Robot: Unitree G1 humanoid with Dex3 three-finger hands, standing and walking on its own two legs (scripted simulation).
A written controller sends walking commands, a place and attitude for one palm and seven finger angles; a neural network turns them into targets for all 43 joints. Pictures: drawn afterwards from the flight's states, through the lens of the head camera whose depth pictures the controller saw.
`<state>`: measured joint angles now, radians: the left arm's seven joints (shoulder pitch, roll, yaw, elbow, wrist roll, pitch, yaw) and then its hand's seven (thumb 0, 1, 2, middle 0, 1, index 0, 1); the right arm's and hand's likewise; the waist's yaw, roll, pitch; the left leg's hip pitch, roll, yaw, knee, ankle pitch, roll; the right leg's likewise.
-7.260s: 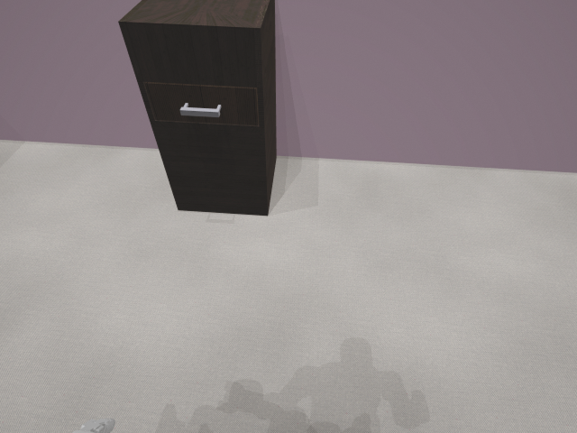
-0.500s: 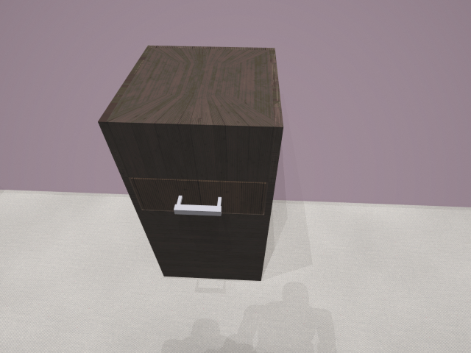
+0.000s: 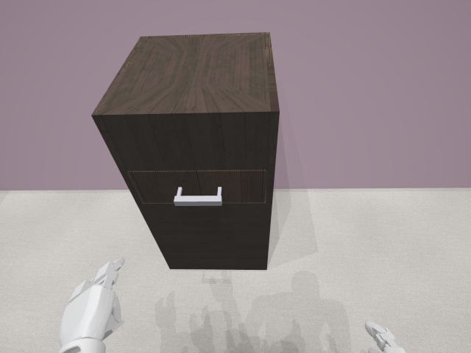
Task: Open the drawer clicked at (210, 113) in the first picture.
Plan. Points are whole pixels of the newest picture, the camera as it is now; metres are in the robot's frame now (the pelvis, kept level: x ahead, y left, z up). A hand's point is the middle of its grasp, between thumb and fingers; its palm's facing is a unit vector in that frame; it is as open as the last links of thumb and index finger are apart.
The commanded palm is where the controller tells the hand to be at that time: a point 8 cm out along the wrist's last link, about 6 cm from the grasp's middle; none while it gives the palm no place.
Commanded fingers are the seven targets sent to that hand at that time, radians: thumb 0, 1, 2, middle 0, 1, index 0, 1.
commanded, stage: raise the hand with hooked fingers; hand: left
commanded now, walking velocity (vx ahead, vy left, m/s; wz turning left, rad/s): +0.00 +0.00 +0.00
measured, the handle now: (198, 195) +0.57 +0.15 -0.18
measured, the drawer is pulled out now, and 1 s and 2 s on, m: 0.00 0.00 0.00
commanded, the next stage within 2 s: move the hooked fingers above the handle in 1.68 s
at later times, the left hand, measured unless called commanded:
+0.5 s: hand (115, 303) +0.21 +0.22 -0.01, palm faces +0.03 -0.11 -0.99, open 10.3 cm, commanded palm +0.19 +0.22 +0.04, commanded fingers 0.00 0.04 0.53 -0.26 -0.86 -0.26 -0.86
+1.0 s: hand (106, 248) +0.28 +0.23 +0.05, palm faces +0.08 -0.11 -0.99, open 13.1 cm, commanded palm +0.26 +0.24 +0.11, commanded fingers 0.00 -0.50 0.30 -0.30 -1.20 -0.30 -1.20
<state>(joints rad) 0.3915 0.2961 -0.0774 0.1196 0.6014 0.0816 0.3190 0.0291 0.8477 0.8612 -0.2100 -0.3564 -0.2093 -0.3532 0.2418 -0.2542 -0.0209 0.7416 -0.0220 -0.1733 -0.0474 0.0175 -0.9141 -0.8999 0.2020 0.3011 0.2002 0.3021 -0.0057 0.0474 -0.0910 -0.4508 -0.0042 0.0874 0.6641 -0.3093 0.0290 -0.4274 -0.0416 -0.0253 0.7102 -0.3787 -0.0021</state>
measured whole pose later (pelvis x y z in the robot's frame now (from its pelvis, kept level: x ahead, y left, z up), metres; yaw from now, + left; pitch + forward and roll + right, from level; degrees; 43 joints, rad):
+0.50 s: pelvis -0.02 -0.04 -0.02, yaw +1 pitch +8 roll +1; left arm 0.24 0.37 -0.04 0.06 0.99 0.02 0.35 0.01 0.25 0.62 -0.27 -0.71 -0.27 -0.71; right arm 0.09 -0.19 0.03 0.58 -0.05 0.10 -0.02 0.01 -0.90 -0.90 0.20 0.30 0.20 0.30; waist 0.07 0.05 -0.09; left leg -0.63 0.04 0.03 0.86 -0.37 -0.02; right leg -0.59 0.00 -0.07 0.89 -0.45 -0.05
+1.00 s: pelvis +0.01 +0.00 +0.00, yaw +0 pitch +5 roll +0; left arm 0.11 0.40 -0.06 0.03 0.97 0.05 0.25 0.00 -0.32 0.38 -0.31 -1.09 -0.31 -1.09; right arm 0.12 -0.25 -0.03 0.60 -0.02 0.11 -0.02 0.01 -0.90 -0.90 0.20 0.30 0.20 0.30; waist 0.06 0.06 -0.06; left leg -0.42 0.01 0.07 0.66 -0.32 0.02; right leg -0.38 -0.02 -0.03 0.67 -0.37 -0.01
